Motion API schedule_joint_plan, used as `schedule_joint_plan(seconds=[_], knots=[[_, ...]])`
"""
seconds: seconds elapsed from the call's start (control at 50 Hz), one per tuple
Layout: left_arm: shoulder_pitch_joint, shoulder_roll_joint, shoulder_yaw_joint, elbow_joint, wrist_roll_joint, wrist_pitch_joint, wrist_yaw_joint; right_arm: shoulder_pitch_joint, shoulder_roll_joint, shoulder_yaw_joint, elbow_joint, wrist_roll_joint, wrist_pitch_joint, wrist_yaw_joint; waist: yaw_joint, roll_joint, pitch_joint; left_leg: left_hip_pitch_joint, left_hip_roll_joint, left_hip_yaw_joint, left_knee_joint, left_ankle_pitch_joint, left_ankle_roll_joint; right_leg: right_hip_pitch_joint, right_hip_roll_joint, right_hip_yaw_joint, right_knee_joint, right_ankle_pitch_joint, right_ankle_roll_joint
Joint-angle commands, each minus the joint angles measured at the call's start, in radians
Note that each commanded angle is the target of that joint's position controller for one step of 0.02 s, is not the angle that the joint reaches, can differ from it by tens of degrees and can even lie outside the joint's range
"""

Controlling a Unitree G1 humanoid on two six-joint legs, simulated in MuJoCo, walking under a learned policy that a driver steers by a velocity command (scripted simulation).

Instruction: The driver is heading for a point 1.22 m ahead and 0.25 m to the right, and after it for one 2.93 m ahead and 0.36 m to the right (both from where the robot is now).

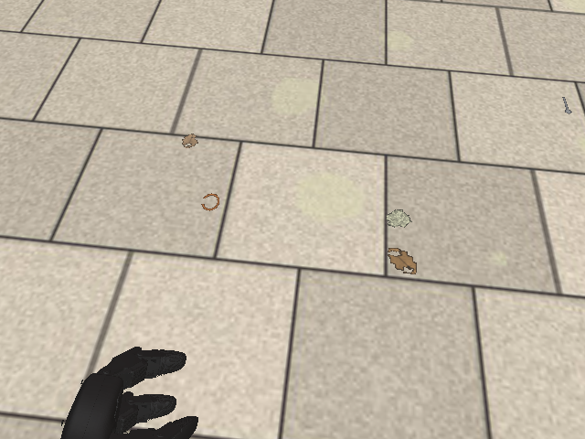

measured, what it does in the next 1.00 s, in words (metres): walks ahead, turning right: right foot, then left foot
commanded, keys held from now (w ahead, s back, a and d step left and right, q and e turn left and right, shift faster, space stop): w+shift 0.08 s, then w+e+shift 0.80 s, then w+shift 0.10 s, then w+q+shift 0.02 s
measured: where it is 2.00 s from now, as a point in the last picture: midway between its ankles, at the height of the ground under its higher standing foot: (373, 120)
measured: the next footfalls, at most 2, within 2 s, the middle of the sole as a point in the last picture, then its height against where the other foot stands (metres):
right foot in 0.08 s outside the picture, level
left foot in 0.48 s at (217, 349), level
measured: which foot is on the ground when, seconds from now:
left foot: down 0.00-0.06, up 0.08-0.46, down 0.48-0.92, up 0.94-1.00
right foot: up 0.00-0.06, down 0.08-0.50, up 0.52-0.90, down 0.92-1.00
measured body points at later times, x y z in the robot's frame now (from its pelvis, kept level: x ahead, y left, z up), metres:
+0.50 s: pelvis +0.48 +0.00 -0.01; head +0.51 +0.00 +0.44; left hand +0.41 +0.27 -0.13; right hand +0.76 -0.22 -0.04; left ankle +0.63 +0.11 -0.73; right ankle +0.26 -0.11 -0.71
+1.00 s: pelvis +0.90 -0.14 -0.03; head +0.93 -0.15 +0.42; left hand +1.20 -0.02 -0.13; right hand +0.77 -0.37 -0.16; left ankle +0.78 +0.09 -0.58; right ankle +0.96 -0.19 -0.73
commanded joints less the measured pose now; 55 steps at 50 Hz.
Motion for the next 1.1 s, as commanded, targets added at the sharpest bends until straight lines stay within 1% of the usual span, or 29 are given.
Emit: schedule_joint_plan(seconds=[0.02,0.06,0.08,0.1,0.12,0.14,0.16,0.2,0.26,0.32,0.42,0.46,0.48,0.5,0.52,0.54,0.58,0.68,0.8,0.84,0.88,0.9,0.92,0.94,0.96,0.98,1.0,1.04,1.1], knots=[[0.036,0.132,0.040,-0.050,-0.011,-0.011,0.018,0.019,-0.187,-0.034,-0.032,-0.011,-0.016,-0.019,0.084,0.107,-0.054,-0.083,0.225,-0.069,0.145,1.192,-0.021,0.375,0.123,-0.063,-0.086,-0.038,-0.049],[0.370,0.218,0.082,0.039,-0.034,-0.009,0.050,-0.071,-0.241,-0.047,-0.045,-0.045,-0.008,-0.021,0.283,0.115,-0.214,-0.105,0.229,-0.041,0.531,1.219,-0.031,0.677,0.099,-0.034,-0.109,-0.162,-0.082],[0.572,0.266,0.102,0.081,-0.019,-0.002,0.074,-0.116,-0.183,-0.034,-0.069,-0.056,-0.011,-0.018,0.365,0.070,-0.310,-0.289,0.189,-0.009,0.826,0.975,-0.026,0.924,-0.018,0.065,-0.016,-0.379,-0.103],[0.572,0.348,0.125,0.102,0.027,-0.007,0.065,0.075,-0.008,0.005,-0.095,0.009,-0.007,-0.010,0.208,-0.329,-0.424,-0.708,0.017,0.087,1.278,-0.014,-0.096,1.233,-0.348,0.655,-0.082,-0.517,-0.298],[0.545,0.252,0.121,0.102,0.000,0.001,0.035,-0.001,-0.090,0.012,-0.091,-0.011,-0.015,-0.014,0.253,-0.199,-0.403,-0.829,0.036,0.076,1.307,-0.070,-0.066,1.177,-0.301,0.875,-0.251,-0.664,-0.306],[0.455,0.195,0.110,0.111,-0.007,-0.005,0.025,-0.140,-0.105,0.008,-0.123,-0.019,-0.014,-0.011,0.222,-0.099,-0.203,-0.888,0.102,0.069,1.263,0.029,-0.061,1.015,-0.250,0.710,-0.291,-0.633,-0.290],[0.437,0.141,0.099,0.127,-0.010,-0.007,0.016,-0.228,-0.109,0.012,-0.149,-0.041,-0.016,-0.002,0.213,0.018,-0.125,-0.878,0.133,0.092,1.207,0.063,-0.060,0.886,-0.205,0.604,-0.301,-0.531,-0.273],[0.477,0.087,0.079,0.182,-0.015,-0.011,0.020,-0.289,-0.067,0.026,-0.206,-0.072,-0.006,0.015,0.149,0.000,-0.033,-0.853,0.177,0.111,1.112,0.053,-0.084,0.706,-0.118,0.487,-0.335,-0.397,-0.246],[0.514,0.123,0.087,0.213,-0.039,-0.026,0.028,-0.334,-0.036,0.049,-0.262,-0.095,0.007,0.030,0.102,-0.041,0.023,-0.886,0.231,0.140,0.956,0.012,-0.137,0.591,-0.087,0.442,-0.406,-0.343,-0.264],[0.461,0.166,0.104,0.181,-0.036,-0.032,0.031,-0.506,-0.040,0.075,-0.344,-0.070,0.000,0.052,0.106,-0.043,0.086,-0.692,0.230,0.200,0.598,0.229,-0.184,0.349,-0.018,0.324,-0.499,-0.262,-0.236],[0.540,0.227,0.125,0.189,-0.061,-0.029,0.012,-0.549,-0.097,0.060,-0.346,-0.048,0.001,0.029,0.149,-0.051,0.019,-0.442,0.161,0.230,0.376,0.385,-0.176,0.485,-0.034,0.310,-0.417,0.071,-0.166],[0.558,0.263,0.133,0.196,-0.054,-0.020,0.015,-0.375,-0.152,0.030,-0.298,-0.056,-0.007,0.004,0.066,-0.030,-0.119,-0.233,0.119,0.247,0.335,0.248,-0.151,0.548,0.005,0.270,-0.092,0.306,-0.126],[0.528,0.264,0.136,0.183,-0.055,-0.020,0.013,-0.212,-0.189,0.010,-0.266,-0.065,-0.012,-0.015,-0.018,-0.029,-0.204,-0.014,0.197,0.195,0.366,0.193,-0.137,0.411,0.046,0.260,0.154,0.202,-0.108],[0.504,0.154,0.109,0.145,-0.050,-0.026,0.016,0.002,-0.274,-0.018,-0.247,-0.089,-0.011,-0.038,-0.086,0.108,-0.359,0.195,0.462,-0.080,0.334,-0.177,-0.114,0.257,0.100,0.197,0.498,-0.233,-0.106],[0.588,0.072,0.085,0.086,-0.100,-0.019,0.022,-0.046,-0.328,-0.031,-0.255,-0.099,0.001,-0.031,0.015,0.367,-0.462,0.271,0.671,-0.603,0.111,-0.418,-0.034,0.032,0.157,0.121,0.763,-0.594,-0.093],[0.529,0.127,0.088,0.104,-0.071,0.001,0.031,-0.138,-0.243,-0.027,-0.263,-0.082,0.010,-0.027,0.038,0.234,-0.304,0.143,0.622,-0.571,0.074,-0.486,-0.020,-0.078,0.073,0.103,0.832,-0.501,-0.103],[0.407,0.124,0.090,0.104,-0.042,0.021,0.011,-0.203,-0.115,0.001,-0.246,-0.073,0.003,-0.018,0.054,0.065,-0.091,-0.087,0.526,-0.230,0.072,-0.133,-0.040,-0.066,0.008,0.083,0.752,-0.405,-0.090],[0.257,0.063,0.075,0.016,-0.013,0.080,-0.030,-0.144,-0.054,0.015,-0.148,-0.029,-0.034,-0.004,0.124,0.106,0.007,-0.199,0.448,0.154,0.013,0.349,-0.091,-0.109,-0.050,0.046,0.688,-0.340,-0.078],[0.046,0.083,0.045,-0.080,-0.018,0.075,-0.072,-0.156,-0.126,0.004,-0.110,-0.032,-0.044,-0.017,0.148,0.036,0.103,-0.279,0.348,0.484,-0.066,0.732,-0.150,0.108,0.025,-0.138,0.244,-0.072,-0.130],[0.073,0.112,0.050,-0.066,-0.019,0.073,-0.069,-0.098,-0.188,-0.008,-0.106,-0.033,-0.033,-0.028,0.168,0.062,0.048,-0.178,0.360,0.506,0.063,1.189,-0.168,0.224,0.110,-0.208,0.189,-0.105,-0.160],[0.271,0.173,0.073,-0.016,-0.020,0.072,-0.053,-0.121,-0.257,-0.026,-0.122,-0.041,-0.001,-0.044,0.290,0.111,-0.073,-0.141,0.406,0.489,0.359,1.440,-0.168,0.441,0.165,-0.194,0.176,-0.203,-0.197],[0.470,0.211,0.095,0.044,-0.013,0.068,-0.038,-0.159,-0.267,-0.028,-0.139,-0.045,0.013,-0.045,0.377,0.116,-0.156,-0.226,0.423,0.460,0.603,1.404,-0.147,0.669,0.173,-0.130,0.136,-0.239,-0.231],[0.598,0.250,0.123,0.103,-0.014,0.068,-0.012,-0.166,-0.249,-0.027,-0.141,-0.053,0.023,-0.036,0.412,0.041,-0.198,-0.402,0.349,0.460,0.950,0.946,-0.142,0.900,0.155,-0.037,0.055,-0.286,-0.259],[0.508,0.334,0.143,0.100,-0.024,0.077,0.009,-0.146,-0.096,0.010,-0.183,-0.065,0.016,-0.019,0.281,-0.221,-0.140,-0.714,0.174,0.440,1.353,-0.121,-0.158,0.988,-0.023,0.228,0.066,-0.195,-0.269],[0.466,0.409,0.153,0.039,-0.004,0.083,0.012,-0.066,-0.116,0.020,-0.283,-0.028,0.001,-0.018,0.210,-0.231,-0.385,-0.955,0.143,0.214,1.522,-0.147,-0.172,1.224,-0.219,0.712,-0.136,-0.336,-0.455],[0.477,0.338,0.148,0.038,-0.014,0.086,0.027,-0.181,-0.169,0.018,-0.281,-0.038,-0.017,-0.018,0.257,-0.034,-0.293,-1.026,0.192,0.168,1.456,-0.023,-0.170,1.118,-0.218,0.756,-0.299,-0.509,-0.412],[0.434,0.287,0.133,0.058,-0.013,0.077,0.038,-0.179,-0.165,0.022,-0.266,-0.027,-0.019,-0.017,0.196,0.033,-0.116,-1.012,0.241,0.185,1.365,0.032,-0.162,0.925,-0.212,0.649,-0.340,-0.511,-0.367],[0.363,0.217,0.104,0.061,-0.008,0.037,0.042,-0.144,-0.128,0.035,-0.222,-0.048,0.012,-0.010,0.108,0.116,-0.035,-0.842,0.301,0.169,1.241,0.040,-0.161,0.631,-0.156,0.472,-0.358,-0.363,-0.310],[0.396,0.179,0.088,0.116,-0.021,-0.019,0.030,-0.177,-0.081,0.040,-0.208,-0.039,0.065,0.017,0.080,0.074,0.061,-0.790,0.332,0.154,1.071,0.083,-0.167,0.447,-0.090,0.257,-0.454,-0.278,-0.250]])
